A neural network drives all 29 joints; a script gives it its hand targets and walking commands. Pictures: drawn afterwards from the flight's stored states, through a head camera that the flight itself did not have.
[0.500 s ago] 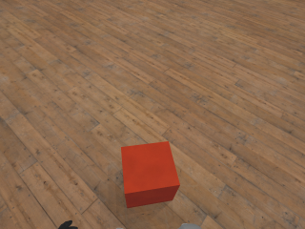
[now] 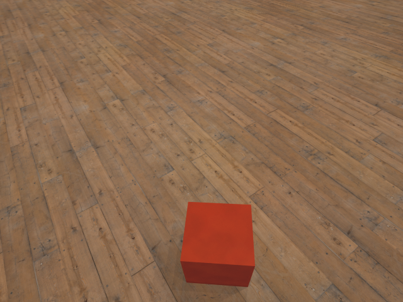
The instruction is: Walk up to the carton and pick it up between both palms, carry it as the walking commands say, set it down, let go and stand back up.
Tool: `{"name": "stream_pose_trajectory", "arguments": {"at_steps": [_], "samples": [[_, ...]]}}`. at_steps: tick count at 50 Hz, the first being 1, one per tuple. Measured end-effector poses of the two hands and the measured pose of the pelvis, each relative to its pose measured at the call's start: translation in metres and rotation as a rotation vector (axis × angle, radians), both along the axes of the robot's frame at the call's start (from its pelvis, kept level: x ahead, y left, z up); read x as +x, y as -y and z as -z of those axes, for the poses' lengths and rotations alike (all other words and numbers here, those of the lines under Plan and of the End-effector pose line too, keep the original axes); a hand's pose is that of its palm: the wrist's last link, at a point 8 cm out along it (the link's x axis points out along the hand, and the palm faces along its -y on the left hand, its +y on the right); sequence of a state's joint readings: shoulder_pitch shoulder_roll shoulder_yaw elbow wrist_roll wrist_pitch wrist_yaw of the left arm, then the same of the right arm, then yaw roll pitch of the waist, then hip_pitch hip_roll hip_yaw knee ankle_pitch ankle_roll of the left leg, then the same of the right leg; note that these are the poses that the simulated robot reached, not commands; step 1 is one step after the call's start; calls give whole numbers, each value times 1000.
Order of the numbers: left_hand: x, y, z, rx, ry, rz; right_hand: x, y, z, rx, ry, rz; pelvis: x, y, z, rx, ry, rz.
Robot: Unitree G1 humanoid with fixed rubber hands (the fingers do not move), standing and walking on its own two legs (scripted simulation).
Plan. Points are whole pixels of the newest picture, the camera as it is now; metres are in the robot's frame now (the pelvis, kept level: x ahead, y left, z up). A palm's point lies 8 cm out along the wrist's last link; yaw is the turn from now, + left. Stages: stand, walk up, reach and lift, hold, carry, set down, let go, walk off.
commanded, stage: walk up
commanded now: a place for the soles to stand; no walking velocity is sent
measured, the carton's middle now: (218, 244) +0.51 -0.02 -0.63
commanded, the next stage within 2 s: none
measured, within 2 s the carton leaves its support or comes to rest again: neither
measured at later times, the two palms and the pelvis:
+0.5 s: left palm out of the picture +0.03 +0.28 -0.13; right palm out of the picture +0.09 -0.24 -0.12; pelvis +0.02 +0.01 -0.01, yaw +6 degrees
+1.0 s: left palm out of the picture +0.05 +0.25 -0.13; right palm (323, 292) +0.19 -0.22 -0.12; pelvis +0.06 +0.00 +0.00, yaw +3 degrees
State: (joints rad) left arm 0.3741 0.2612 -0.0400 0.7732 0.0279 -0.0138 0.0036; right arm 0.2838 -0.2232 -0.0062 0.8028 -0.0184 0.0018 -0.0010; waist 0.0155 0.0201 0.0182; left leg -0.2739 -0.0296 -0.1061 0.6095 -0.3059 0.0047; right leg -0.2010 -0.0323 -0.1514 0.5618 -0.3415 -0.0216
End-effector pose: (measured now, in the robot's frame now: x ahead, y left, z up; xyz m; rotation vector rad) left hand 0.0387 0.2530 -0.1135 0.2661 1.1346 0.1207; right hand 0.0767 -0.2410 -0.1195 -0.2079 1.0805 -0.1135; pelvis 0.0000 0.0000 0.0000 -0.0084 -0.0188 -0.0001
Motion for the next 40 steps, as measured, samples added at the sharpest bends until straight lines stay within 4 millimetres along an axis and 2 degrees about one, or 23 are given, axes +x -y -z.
{"name": "stream_pose_trajectory", "arguments": {"at_steps": [6,11,18,23,28,31,35,40], "samples": [[2,-2,0,9,-1,-28,18,4,-3,-22,4,-48,5,1,-1,0,6,-31],[4,-11,5,7,-3,-46,24,1,-2,-41,-7,-76,7,-3,2,-4,9,-56],[3,-15,10,-3,-9,-60,25,-3,-2,-55,-24,-90,9,-7,3,-14,4,-80],[-6,-23,18,-3,-43,-79,22,-6,-2,-67,-25,-100,13,-8,7,-14,-1,-92],[-3,-18,20,-2,-55,-88,10,8,-1,-80,-77,-69,23,0,8,0,-17,-109],[1,-8,16,-2,-45,-94,13,18,1,-81,-99,-67,30,6,6,-10,-20,-110],[-8,-1,13,-6,-67,-131,36,15,0,-85,-83,-115,36,8,4,-5,-8,-114],[-33,3,18,-28,-170,-157,91,-11,-3,-49,30,-172,45,0,5,-1,11,-97]]}}
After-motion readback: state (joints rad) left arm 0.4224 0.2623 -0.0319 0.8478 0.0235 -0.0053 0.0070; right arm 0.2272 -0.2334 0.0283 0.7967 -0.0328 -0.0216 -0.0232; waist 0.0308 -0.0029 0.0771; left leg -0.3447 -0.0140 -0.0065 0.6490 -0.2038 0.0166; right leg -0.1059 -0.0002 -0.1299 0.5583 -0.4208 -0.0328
